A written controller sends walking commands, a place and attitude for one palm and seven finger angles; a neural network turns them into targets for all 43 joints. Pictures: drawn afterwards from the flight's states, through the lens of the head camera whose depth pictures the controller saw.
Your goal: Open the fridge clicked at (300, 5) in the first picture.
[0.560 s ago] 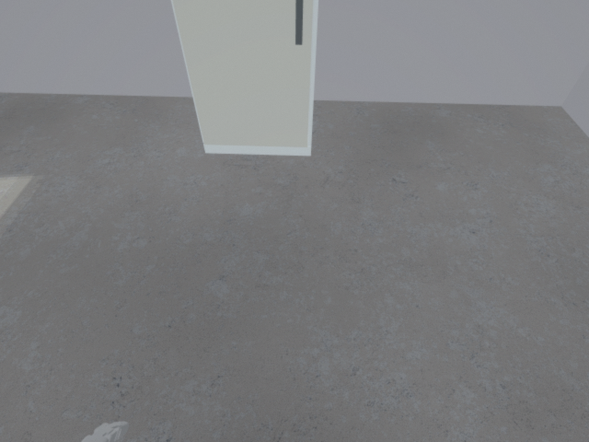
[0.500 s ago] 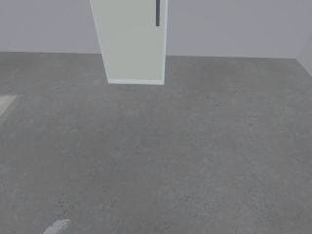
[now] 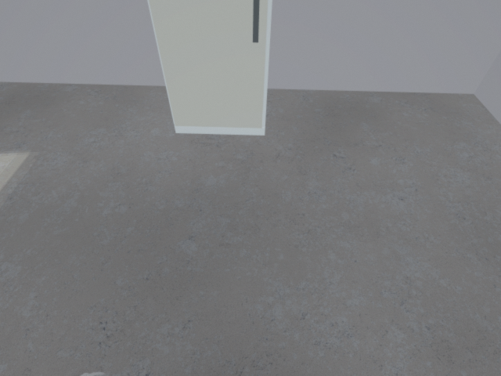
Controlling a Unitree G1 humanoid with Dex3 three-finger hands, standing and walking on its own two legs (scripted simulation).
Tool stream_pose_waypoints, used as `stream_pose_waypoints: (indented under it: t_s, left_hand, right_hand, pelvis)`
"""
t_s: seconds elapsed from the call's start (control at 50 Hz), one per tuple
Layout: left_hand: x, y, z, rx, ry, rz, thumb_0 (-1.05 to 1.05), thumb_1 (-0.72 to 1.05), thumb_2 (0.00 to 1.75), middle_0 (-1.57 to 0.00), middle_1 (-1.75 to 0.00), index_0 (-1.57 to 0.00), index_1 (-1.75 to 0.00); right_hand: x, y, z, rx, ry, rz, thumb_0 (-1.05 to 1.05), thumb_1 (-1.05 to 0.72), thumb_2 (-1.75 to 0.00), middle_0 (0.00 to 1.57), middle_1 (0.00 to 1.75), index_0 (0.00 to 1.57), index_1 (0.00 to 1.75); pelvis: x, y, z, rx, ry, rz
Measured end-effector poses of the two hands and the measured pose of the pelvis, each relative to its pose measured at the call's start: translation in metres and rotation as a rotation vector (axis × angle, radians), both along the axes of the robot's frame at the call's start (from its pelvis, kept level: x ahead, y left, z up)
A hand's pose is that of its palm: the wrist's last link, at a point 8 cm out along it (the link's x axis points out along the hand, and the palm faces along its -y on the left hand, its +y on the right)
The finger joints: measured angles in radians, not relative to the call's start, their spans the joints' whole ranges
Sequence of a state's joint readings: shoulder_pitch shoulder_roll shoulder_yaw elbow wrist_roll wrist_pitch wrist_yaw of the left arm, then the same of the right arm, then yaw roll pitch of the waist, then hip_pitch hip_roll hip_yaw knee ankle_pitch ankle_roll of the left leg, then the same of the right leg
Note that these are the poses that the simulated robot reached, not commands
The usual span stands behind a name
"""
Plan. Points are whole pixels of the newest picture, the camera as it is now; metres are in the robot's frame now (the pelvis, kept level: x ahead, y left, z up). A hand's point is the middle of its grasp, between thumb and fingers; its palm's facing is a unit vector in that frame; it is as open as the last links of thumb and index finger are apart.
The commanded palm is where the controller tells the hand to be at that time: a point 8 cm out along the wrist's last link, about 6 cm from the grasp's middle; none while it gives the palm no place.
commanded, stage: stand and wait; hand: right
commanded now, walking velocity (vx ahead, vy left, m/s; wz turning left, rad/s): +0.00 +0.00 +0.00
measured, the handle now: out of the picture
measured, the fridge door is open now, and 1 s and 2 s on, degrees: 0 0 0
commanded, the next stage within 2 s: look at it before walking up in 0.42 s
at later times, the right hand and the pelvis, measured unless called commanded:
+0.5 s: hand out of the picture +0.06 -0.24 -0.15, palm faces -0.03 +0.94 -0.33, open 7.4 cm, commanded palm none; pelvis -0.01 +0.01 +0.00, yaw +0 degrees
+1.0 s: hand out of the picture +0.06 -0.24 -0.16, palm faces -0.03 +0.94 -0.33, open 7.4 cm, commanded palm none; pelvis -0.01 +0.00 +0.00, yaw +0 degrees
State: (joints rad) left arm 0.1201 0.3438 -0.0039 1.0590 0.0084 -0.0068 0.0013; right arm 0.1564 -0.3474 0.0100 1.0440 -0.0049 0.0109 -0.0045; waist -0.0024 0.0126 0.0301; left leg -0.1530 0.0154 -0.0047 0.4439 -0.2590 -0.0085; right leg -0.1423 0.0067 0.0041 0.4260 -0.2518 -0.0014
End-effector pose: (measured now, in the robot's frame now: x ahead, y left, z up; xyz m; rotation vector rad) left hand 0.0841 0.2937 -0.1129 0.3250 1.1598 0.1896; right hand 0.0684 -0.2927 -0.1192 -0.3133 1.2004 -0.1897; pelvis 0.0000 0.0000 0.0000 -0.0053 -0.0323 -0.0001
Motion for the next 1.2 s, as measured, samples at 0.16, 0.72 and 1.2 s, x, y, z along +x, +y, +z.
stream_pose_waypoints:
  t_s: [0.16, 0.72, 1.2]
  left_hand:
    - [-0.02, 0.005, -0.003, -0.007, 0.033, 0.015, 0.01, 0.9, 0.9, -0.2, -0.3, -0.2, -0.3]
    - [-0.033, 0.007, -0.003, -0.013, 0.053, 0.03, 0.01, 0.9, 0.9, -0.2, -0.3, -0.2, -0.3]
    - [-0.023, -0.008, -0.007, -0.032, 0.054, 0.029, 0.01, 0.9, 0.9, -0.2, -0.3, -0.2, -0.3]
  right_hand:
    - [-0.006, 0.003, 0.003, -0.006, 0.003, 0.001, 0.01, -0.9, -0.9, 0.21, 0.3, 0.21, 0.3]
    - [-0.011, 0.012, 0.0, 0.011, 0.009, 0.011, 0.01, -0.9, -0.9, 0.21, 0.3, 0.21, 0.3]
    - [-0.013, 0.011, -0.006, 0.021, 0.045, -0.003, 0.01, -0.9, -0.9, 0.2, 0.3, 0.2, 0.3]
  pelvis:
    - [-0.007, 0.004, 0.001, -0.001, -0.006, 0.001]
    - [-0.013, 0.009, 0.003, 0.001, 0.0, 0.008]
    - [0.0, 0.003, 0.001, 0.002, 0.007, 0.023]
